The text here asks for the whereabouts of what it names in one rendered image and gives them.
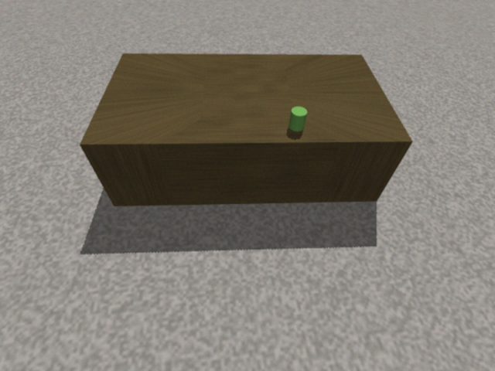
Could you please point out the can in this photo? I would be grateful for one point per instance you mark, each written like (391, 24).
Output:
(297, 118)

